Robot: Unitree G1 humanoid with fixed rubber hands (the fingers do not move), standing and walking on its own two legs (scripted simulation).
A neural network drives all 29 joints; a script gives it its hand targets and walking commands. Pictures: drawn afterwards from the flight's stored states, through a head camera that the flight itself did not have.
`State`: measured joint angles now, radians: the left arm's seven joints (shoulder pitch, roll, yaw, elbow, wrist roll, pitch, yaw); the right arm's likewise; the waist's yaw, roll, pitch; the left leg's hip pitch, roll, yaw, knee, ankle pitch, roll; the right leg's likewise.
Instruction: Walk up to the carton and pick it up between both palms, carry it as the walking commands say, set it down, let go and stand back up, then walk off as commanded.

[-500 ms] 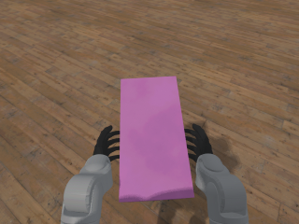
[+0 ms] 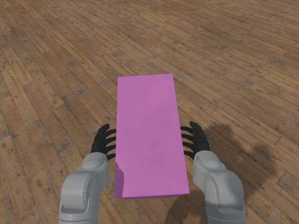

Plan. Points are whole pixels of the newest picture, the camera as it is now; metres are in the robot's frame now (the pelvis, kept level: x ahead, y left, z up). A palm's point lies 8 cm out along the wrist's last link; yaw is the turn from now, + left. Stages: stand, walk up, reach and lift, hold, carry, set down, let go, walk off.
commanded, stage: carry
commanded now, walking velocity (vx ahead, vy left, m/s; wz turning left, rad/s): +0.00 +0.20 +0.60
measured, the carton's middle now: (149, 143) +0.35 +0.01 +0.01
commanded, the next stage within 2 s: none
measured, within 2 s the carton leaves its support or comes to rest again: neither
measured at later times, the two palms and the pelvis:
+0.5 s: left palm out of the picture +0.27 +0.42 +0.07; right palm (80, 135) +0.35 +0.20 +0.06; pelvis +0.04 +0.22 +0.00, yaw +18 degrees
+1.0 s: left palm out of the picture +0.16 +0.72 +0.07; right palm out of the picture +0.32 +0.54 +0.08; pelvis +0.02 +0.46 +0.01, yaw +36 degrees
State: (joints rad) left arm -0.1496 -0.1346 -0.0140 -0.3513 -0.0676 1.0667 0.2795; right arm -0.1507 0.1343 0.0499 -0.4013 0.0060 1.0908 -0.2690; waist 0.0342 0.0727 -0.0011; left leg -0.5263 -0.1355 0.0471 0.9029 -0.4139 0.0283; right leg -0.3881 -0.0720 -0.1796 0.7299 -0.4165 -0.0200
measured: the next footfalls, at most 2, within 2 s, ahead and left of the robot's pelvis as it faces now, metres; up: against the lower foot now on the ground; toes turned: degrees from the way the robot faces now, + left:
left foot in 0.24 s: +0.15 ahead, +0.25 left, +0.00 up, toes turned +13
right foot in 0.50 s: +0.10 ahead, +0.15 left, +0.00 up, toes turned +8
